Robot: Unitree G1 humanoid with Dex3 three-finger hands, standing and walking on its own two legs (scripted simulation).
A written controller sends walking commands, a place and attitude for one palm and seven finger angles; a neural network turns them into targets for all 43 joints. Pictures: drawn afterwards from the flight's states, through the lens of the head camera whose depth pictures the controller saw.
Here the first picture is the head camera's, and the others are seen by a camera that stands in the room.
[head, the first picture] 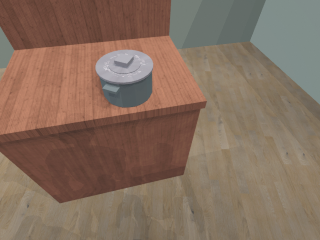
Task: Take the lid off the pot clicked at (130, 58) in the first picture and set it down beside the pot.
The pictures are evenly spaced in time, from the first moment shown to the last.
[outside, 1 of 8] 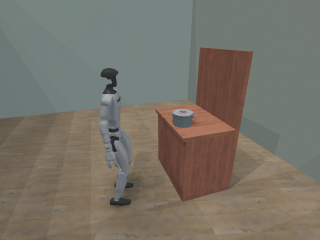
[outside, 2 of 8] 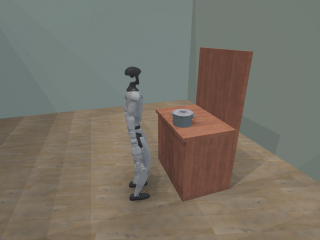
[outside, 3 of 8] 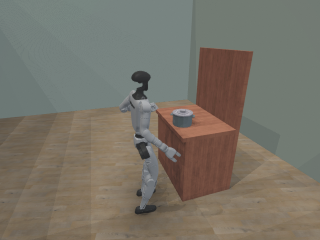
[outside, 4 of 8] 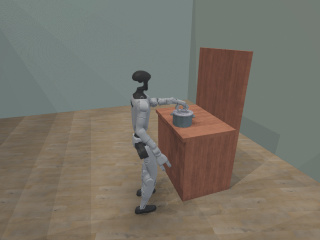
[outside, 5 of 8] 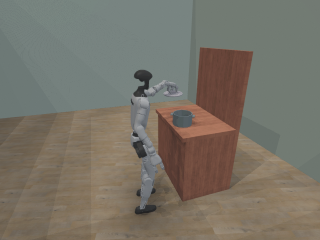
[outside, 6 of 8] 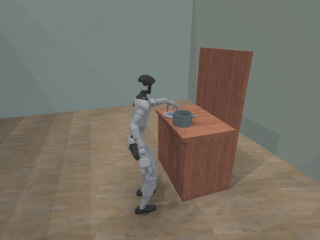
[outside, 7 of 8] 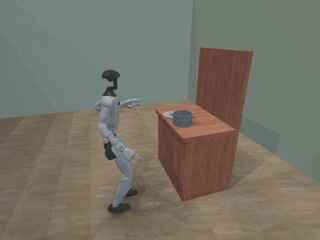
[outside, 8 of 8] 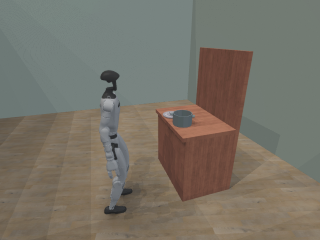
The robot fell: no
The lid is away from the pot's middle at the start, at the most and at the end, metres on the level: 0.00 0.25 0.24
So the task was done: yes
